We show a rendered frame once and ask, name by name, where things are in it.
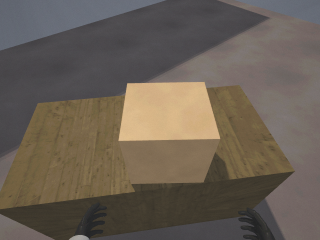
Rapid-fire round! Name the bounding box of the pedestal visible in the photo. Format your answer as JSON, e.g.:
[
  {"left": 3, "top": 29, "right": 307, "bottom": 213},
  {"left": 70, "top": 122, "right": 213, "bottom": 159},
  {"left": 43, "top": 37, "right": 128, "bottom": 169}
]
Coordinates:
[{"left": 0, "top": 85, "right": 295, "bottom": 240}]

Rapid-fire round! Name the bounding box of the carton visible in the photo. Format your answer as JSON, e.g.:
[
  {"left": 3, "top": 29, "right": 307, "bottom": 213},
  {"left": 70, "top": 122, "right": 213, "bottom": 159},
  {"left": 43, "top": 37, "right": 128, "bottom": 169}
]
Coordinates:
[{"left": 118, "top": 82, "right": 220, "bottom": 184}]

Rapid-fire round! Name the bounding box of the robot right hand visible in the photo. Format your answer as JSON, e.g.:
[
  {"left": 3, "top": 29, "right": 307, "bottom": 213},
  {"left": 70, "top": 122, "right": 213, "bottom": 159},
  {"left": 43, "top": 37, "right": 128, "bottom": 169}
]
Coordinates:
[{"left": 238, "top": 207, "right": 276, "bottom": 240}]

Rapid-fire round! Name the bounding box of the robot left hand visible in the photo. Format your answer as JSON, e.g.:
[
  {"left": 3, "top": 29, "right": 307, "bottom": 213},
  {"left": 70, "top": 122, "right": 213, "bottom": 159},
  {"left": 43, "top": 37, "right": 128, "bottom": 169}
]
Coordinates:
[{"left": 74, "top": 202, "right": 107, "bottom": 239}]

